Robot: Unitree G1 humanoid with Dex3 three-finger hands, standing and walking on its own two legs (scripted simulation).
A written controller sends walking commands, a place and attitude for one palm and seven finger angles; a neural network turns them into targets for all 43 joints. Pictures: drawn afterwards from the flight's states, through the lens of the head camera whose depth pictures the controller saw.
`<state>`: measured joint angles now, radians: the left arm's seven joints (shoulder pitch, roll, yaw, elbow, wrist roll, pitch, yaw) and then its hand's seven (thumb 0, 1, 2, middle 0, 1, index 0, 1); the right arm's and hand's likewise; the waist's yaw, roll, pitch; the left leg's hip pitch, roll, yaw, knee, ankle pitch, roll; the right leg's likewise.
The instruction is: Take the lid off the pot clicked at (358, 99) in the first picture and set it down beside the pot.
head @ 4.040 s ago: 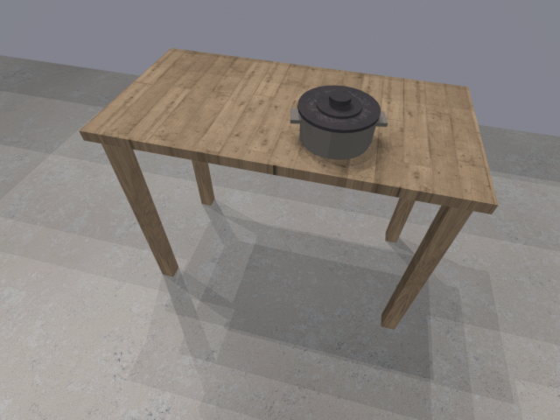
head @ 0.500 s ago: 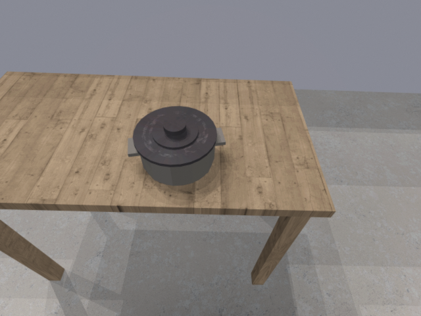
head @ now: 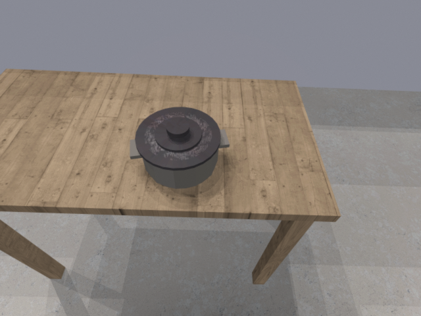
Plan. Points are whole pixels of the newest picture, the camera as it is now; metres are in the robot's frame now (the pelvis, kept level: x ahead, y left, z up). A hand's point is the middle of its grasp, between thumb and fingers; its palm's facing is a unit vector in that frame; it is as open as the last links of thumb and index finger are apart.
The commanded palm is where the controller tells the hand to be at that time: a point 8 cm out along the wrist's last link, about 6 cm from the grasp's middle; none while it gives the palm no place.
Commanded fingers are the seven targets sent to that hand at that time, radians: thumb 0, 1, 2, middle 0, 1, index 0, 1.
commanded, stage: look again from close up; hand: left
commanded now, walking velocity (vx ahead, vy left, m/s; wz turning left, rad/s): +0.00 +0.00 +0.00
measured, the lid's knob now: (177, 127) +0.48 +0.11 +0.07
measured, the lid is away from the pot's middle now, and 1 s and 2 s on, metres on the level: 0.00 0.00 0.00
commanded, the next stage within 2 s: lift the closed hand beside the body in 0.20 s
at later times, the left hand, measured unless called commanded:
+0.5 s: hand out of the picture +0.12 +0.21 -0.09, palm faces +0.16 -0.94 -0.31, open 6.6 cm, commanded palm +0.08 +0.25 -0.04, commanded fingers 0.00 0.90 0.90 -0.68 -0.83 -0.68 -0.83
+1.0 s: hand out of the picture +0.08 +0.23 -0.01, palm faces +0.29 -0.90 -0.34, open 3.1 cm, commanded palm +0.04 +0.28 +0.03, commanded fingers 0.00 0.90 0.90 -1.30 -1.50 -1.30 -1.50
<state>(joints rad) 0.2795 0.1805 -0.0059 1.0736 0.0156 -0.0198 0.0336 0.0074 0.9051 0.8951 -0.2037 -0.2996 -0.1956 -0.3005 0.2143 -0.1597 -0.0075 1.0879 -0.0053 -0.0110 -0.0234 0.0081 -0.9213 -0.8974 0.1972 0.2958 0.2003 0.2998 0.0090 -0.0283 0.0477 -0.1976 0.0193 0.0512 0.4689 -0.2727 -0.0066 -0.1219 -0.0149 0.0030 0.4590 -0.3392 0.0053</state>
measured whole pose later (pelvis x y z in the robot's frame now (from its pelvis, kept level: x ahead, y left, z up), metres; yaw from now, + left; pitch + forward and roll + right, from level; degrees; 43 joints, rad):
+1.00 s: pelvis -0.04 +0.00 +0.00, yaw +3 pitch -3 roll +0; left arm 0.63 0.24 0.12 -0.08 -0.02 -0.04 0.08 0.02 0.90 0.90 -1.23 -1.42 -1.22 -1.42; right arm 0.21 -0.19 0.02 0.59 0.01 -0.13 -0.07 0.02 -0.90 -0.90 0.20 0.30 0.20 0.30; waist 0.05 0.03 0.02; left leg -0.22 0.02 0.00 0.49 -0.23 0.00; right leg -0.11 -0.02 -0.05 0.46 -0.30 0.01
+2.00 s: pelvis -0.02 +0.00 +0.00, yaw +1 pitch -1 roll +0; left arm 0.58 0.41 0.17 -0.46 0.36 0.01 0.12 0.02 0.87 0.90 -1.30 -1.48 -1.29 -1.48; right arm 0.19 -0.23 0.02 0.57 -0.01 -0.04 -0.04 0.02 -0.90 -0.90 0.20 0.30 0.20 0.30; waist 0.08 0.06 -0.01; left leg -0.23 0.02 0.03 0.49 -0.25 0.00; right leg -0.14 -0.02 -0.03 0.48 -0.33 0.00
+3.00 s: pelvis -0.06 +0.02 +0.00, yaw +3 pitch -2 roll +0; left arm -0.06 0.65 0.00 -0.11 0.78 0.05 -0.28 0.00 -0.28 1.41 -0.85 -0.10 -0.84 -0.10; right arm 0.11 -0.28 0.01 0.58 0.05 0.09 0.01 0.02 -0.90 -0.90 0.20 0.30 0.20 0.30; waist 0.05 0.12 0.03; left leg -0.24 -0.02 0.02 0.42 -0.15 0.03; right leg -0.16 -0.05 -0.04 0.43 -0.24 0.03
